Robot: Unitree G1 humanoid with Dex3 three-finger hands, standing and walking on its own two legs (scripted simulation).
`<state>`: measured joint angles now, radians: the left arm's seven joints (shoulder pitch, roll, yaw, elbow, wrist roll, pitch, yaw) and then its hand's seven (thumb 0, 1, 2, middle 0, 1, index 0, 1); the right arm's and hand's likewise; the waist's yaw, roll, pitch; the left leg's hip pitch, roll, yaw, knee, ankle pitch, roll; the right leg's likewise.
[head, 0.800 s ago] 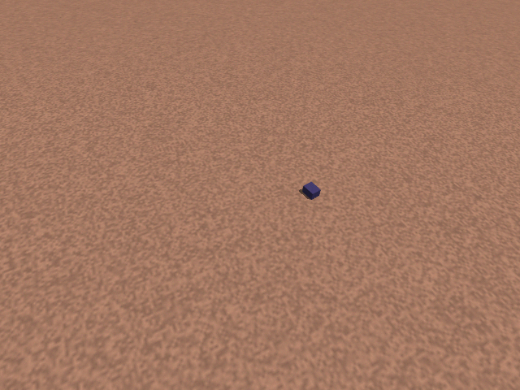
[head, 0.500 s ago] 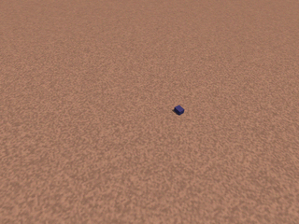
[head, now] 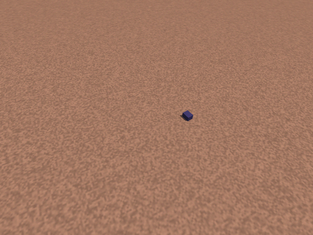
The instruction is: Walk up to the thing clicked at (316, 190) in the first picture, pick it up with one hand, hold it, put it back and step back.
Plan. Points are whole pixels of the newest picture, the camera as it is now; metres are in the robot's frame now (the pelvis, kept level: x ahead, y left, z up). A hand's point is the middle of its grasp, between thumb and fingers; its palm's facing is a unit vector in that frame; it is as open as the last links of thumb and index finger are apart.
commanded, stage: stand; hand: left
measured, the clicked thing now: (187, 115) +1.25 -0.28 -0.76
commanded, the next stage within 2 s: walk up in 0.32 s
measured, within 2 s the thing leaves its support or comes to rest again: neither
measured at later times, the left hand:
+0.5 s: hand out of the picture +0.10 +0.25 -0.15, palm faces -0.12 -0.93 -0.34, open 7.4 cm
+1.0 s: hand (111, 199) +0.29 +0.15 -0.18, palm faces -0.28 -0.91 -0.31, open 7.4 cm
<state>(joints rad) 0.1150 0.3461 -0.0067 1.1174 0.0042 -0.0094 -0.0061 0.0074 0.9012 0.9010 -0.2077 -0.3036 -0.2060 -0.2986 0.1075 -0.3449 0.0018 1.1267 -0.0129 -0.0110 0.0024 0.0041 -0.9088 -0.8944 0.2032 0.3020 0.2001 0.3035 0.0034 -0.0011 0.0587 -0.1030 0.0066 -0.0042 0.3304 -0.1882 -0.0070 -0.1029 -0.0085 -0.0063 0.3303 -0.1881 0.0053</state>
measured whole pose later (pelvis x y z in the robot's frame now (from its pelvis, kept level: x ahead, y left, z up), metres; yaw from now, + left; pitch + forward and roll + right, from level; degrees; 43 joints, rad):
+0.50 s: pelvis +0.02 -0.02 -0.01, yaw -6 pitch -2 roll +1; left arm 0.21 0.42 0.08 1.01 0.03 0.03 -0.10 0.01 0.90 0.90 -0.21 -0.30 -0.21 -0.30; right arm 0.20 -0.39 -0.08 1.00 -0.05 -0.07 0.02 0.00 -0.90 -0.89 0.21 0.30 0.20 0.30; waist 0.00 -0.01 0.05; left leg -0.08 0.06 0.10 0.38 -0.27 0.01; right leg -0.40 -0.06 0.02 0.84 -0.39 -0.02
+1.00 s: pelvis +0.20 -0.10 -0.03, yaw -16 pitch -2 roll +0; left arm 0.36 0.41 0.05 0.89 0.01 -0.03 -0.07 0.01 0.90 0.90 -0.21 -0.30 -0.21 -0.30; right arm 0.26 -0.41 -0.08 0.87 -0.05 -0.09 0.06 0.00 -0.91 -0.89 0.20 0.30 0.20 0.30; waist 0.03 -0.04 0.06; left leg -0.39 0.06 0.09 0.66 -0.22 0.01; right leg -0.22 0.00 0.05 0.78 -0.46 -0.03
